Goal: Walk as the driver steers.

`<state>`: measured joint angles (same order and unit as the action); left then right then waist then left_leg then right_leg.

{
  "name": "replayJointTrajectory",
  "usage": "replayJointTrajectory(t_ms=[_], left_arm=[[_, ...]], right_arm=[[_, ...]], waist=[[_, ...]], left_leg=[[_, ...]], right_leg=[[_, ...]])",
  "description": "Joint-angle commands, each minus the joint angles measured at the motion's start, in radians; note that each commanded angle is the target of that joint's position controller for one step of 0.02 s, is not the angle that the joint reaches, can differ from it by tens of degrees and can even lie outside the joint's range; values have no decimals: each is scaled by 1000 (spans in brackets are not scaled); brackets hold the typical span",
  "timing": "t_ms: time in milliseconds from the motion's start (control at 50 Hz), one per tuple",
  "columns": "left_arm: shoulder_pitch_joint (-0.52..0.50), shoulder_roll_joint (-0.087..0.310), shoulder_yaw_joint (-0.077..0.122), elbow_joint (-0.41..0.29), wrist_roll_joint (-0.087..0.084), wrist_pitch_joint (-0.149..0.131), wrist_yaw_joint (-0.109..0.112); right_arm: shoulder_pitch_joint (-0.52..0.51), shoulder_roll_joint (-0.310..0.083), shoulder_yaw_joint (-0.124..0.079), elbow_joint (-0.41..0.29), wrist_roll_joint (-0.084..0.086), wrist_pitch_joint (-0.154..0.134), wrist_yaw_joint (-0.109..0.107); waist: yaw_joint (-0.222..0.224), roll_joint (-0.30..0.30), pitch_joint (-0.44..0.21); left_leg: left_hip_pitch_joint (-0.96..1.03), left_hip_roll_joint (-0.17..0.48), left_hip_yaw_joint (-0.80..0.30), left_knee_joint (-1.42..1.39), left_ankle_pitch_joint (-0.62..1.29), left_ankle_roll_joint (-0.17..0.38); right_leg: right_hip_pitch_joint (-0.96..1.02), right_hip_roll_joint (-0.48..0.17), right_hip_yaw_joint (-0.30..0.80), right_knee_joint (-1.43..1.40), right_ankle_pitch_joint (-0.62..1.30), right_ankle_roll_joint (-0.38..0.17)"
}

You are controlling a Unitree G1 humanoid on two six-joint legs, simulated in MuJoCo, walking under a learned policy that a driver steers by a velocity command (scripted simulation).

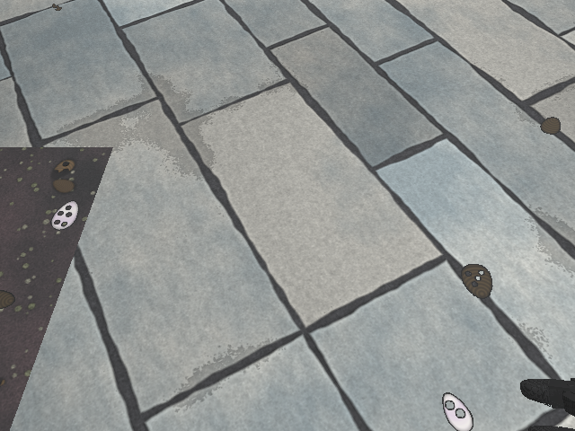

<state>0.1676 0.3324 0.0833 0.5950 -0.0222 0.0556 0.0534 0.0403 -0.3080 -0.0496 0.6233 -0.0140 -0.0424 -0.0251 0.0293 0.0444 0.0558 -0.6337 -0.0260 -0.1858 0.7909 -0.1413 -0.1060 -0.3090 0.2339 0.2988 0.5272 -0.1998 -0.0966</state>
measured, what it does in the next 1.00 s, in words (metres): walks ahead, turning left: left foot, then right foot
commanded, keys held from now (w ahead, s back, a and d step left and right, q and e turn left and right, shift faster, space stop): q+shift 0.82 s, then w+q+shift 0.02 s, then w+shift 0.16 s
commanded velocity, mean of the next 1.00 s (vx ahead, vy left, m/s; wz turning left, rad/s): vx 0.07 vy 0.00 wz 0.61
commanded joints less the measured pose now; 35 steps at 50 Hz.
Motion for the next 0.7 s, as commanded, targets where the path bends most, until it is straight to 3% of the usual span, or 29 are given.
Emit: replayJointTrajectory(t_ms=[20,60,80,100,120,140,160,200,240,260,280,320,400,440,460,480,500,520,540,560,580,620,660,700], left_arm=[[18,50,-3,-57,23,-10,4],[-3,8,-28,-44,32,-19,-12],[-9,0,-36,-33,35,-26,-22],[50,3,-36,-13,47,-41,-30],[145,35,-24,4,57,-52,-32],[161,72,-12,15,52,-50,-25],[76,102,-3,-3,50,-43,-13],[-47,110,12,-35,35,-21,-6],[-59,65,8,-33,25,-20,-20],[-57,41,4,-26,19,-23,-23],[-58,20,1,-19,13,-27,-24],[-70,-6,-2,-7,7,-38,-26],[-31,17,10,26,-2,-65,-42],[38,42,24,60,-1,-75,-44],[68,81,37,73,5,-75,-39],[64,165,51,66,36,-70,-37],[-20,171,49,41,84,-74,-41],[-91,110,32,13,83,-81,-32],[-135,63,18,2,63,-82,-20],[-144,49,12,0,45,-79,-9],[-138,44,6,3,35,-75,-2],[-89,53,3,9,40,-66,6],[-24,72,8,22,46,-54,8],[11,101,18,32,46,-44,4]], right_arm=[[-18,-73,-13,-58,-2,-25,22],[13,-69,-13,-46,-1,-37,39],[30,-59,-12,-37,1,-42,45],[5,-87,-16,-50,-5,-44,44],[-26,-158,-29,-72,-16,-39,38],[1,-148,-30,-62,-18,-27,36],[66,-116,-24,-46,1,-17,39],[197,-170,-48,-22,25,3,37],[184,-205,-69,-34,28,11,14],[148,-189,-70,-46,34,22,4],[119,-166,-68,-56,39,37,-2],[113,-151,-74,-65,38,65,-9],[129,-174,-96,-75,41,87,-13],[104,-172,-97,-84,55,89,-16],[120,-147,-89,-84,57,89,-18],[133,-100,-77,-101,54,87,-15],[165,-135,-90,-106,49,71,-6],[179,-200,-108,-84,40,66,1],[202,-206,-113,-56,38,72,2],[223,-176,-107,-39,33,81,-1],[236,-147,-96,-37,33,87,2],[187,-125,-81,-68,45,89,11],[111,-107,-65,-108,50,86,17],[81,-92,-53,-135,46,85,28]], waist=[[28,-184,-196],[6,-173,-174],[-12,-164,-153],[13,-107,-137],[82,33,-135],[72,149,-137],[23,182,-137],[-60,151,-142],[-52,42,-148],[-38,34,-142],[-29,48,-139],[-35,107,-148],[-40,175,-182],[-2,168,-186],[0,128,-197],[-24,-110,-187],[-55,-276,-131],[-75,-215,-100],[-85,-152,-83],[-84,-131,-80],[-75,-141,-64],[-42,-150,-45],[11,-162,-45],[33,-167,-62]], left_leg=[[130,34,52,-61,41,25],[268,51,78,-189,31,68],[368,44,85,-323,127,95],[439,78,2,-377,357,131],[479,168,-113,-339,623,202],[478,248,-231,-377,583,326],[465,271,-364,-421,468,383],[560,292,-480,-459,279,401],[559,253,-449,-453,120,343],[528,202,-387,-458,72,301],[507,155,-343,-465,16,265],[480,101,-320,-473,-27,247],[454,97,-394,-491,-100,253],[381,68,-400,-475,-178,218],[283,21,-361,-418,-299,174],[84,-93,-194,-202,-441,126],[-2,-120,-64,58,-448,85],[-1,-48,-31,211,-389,59],[14,-35,-8,272,-318,48],[-4,-29,6,344,-265,36],[-35,-16,28,422,-239,22],[-85,28,100,444,-200,-4],[-133,68,140,364,-176,-29],[-125,97,158,290,-187,-39]], right_leg=[[149,-304,173,-38,389,-96],[108,-316,157,-15,405,-91],[79,-299,133,-8,367,-70],[62,-251,96,19,245,-26],[36,-162,10,111,-23,24],[-7,-116,-90,178,-173,84],[-20,-116,-134,210,-238,118],[-179,-94,-174,411,-457,151],[-240,-118,-128,551,-385,160],[-226,-126,-137,503,-339,159],[-203,-129,-153,414,-302,159],[-134,-103,-189,276,-261,163],[7,-98,-174,36,-172,140],[144,-126,-180,-147,-41,109],[267,-217,-135,-210,-1,75],[347,-439,111,-255,-77,-44],[229,-596,259,-287,36,-137],[180,-596,182,-273,110,-144],[158,-522,62,-250,125,-100],[178,-475,-9,-230,138,-73],[185,-460,-65,-217,227,-74],[214,-446,-159,-214,351,-94],[295,-462,-189,-210,402,-117],[348,-493,-210,-204,449,-134]])
Keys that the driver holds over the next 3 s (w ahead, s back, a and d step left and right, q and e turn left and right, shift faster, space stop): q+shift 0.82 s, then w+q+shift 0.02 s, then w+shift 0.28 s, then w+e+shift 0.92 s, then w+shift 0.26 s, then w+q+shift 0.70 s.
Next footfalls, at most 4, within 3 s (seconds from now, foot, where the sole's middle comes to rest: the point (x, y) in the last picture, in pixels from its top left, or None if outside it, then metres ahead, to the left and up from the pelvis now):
0.10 left None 0.17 0.15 -0.77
0.46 right None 0.14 -0.07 -0.77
0.96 left None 0.04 0.17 -0.77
1.42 right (172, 418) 0.46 0.36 -0.77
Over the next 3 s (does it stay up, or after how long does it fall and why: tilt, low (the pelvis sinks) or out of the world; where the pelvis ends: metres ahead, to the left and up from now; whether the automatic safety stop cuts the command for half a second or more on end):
stays up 1.71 0.60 0.00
